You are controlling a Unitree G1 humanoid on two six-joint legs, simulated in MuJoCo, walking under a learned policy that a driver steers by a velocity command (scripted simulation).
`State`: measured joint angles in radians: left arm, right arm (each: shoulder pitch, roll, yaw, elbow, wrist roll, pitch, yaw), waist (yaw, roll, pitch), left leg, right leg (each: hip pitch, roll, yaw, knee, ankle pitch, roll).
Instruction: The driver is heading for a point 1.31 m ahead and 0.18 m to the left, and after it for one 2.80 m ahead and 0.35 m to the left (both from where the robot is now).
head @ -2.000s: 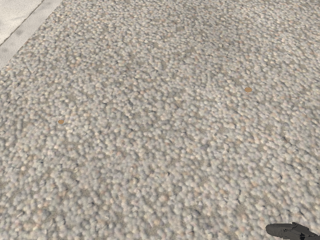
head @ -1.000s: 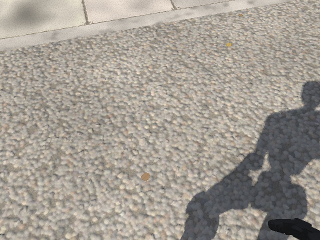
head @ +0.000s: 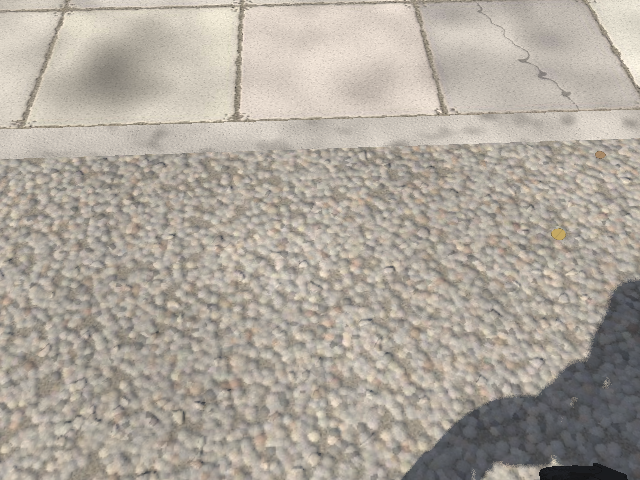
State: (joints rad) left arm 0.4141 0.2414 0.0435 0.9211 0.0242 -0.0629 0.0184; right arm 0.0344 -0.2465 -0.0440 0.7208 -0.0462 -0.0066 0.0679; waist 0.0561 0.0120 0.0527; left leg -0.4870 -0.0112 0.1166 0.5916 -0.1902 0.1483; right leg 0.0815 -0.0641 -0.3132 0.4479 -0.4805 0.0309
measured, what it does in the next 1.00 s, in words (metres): walks ahead, turning left: right foot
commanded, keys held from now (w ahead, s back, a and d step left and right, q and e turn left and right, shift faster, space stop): w+q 0.56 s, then w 0.34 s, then w+e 0.10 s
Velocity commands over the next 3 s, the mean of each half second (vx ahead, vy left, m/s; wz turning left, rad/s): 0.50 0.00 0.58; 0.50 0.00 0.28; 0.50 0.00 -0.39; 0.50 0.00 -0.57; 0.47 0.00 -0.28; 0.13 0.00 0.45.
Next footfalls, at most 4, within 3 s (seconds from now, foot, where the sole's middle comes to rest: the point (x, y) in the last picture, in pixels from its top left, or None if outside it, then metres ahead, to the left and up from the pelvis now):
0.54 right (365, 456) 0.50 -0.04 -0.75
1.02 left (224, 393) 0.61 0.27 -0.75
1.56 right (285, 270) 0.94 0.17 -0.75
2.08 left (240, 174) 1.26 0.32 -0.75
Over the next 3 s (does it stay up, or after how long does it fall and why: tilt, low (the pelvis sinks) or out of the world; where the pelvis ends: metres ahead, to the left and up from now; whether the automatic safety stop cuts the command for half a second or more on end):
stays up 1.34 0.18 0.01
